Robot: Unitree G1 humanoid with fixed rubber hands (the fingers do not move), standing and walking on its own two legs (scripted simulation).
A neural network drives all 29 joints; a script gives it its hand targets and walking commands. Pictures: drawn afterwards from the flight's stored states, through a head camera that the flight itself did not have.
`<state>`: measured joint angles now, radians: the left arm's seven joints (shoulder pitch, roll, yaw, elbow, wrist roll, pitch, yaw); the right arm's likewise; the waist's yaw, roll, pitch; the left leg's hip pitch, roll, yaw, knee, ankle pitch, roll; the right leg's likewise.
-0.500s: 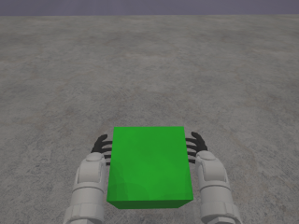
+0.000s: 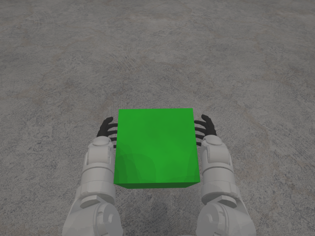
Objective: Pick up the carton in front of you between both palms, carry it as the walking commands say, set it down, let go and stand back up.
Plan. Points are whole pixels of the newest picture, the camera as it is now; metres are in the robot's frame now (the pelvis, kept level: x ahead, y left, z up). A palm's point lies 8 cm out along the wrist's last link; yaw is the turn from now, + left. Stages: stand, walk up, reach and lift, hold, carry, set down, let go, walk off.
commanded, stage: set down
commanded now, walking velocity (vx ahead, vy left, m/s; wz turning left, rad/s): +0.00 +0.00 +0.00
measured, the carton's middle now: (156, 153) +0.37 +0.00 -0.08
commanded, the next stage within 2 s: none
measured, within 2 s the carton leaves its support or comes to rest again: neither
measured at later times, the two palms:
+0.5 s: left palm (112, 158) +0.40 +0.16 -0.19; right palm (190, 161) +0.39 -0.13 -0.17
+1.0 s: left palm (117, 169) +0.43 +0.17 -0.35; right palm (181, 175) +0.40 -0.12 -0.34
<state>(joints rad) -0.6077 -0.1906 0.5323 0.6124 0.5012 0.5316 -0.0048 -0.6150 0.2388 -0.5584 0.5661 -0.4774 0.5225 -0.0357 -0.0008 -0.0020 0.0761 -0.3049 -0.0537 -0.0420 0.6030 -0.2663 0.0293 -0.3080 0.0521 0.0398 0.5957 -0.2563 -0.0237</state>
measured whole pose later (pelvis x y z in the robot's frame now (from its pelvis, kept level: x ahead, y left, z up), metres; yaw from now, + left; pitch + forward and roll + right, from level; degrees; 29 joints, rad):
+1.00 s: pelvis -0.05 +0.02 -0.25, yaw -3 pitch +45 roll -3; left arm -1.03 0.10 0.31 0.81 0.19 0.25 0.07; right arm -0.90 0.19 -0.52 0.55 -0.20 0.20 -0.22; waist -0.01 -0.02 -0.12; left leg -1.97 -0.11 -0.03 1.71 -0.52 0.03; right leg -1.95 0.13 0.03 1.67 -0.51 0.04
